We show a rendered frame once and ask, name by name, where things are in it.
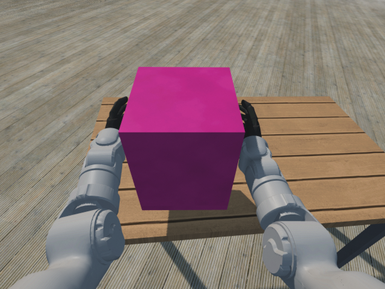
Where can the right robot upper arm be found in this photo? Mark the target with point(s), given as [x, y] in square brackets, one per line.
[303, 255]

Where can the robot left forearm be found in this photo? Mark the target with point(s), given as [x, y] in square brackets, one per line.
[100, 176]

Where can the carton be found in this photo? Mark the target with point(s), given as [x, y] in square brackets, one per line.
[182, 134]

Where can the table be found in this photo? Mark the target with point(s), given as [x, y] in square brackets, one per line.
[328, 161]

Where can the robot right hand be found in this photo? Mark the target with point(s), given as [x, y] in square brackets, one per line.
[251, 124]

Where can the robot right forearm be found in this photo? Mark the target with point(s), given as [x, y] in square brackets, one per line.
[268, 187]

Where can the robot left hand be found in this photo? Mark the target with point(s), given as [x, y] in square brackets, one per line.
[116, 114]

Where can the left robot upper arm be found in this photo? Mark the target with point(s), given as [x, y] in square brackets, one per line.
[80, 249]

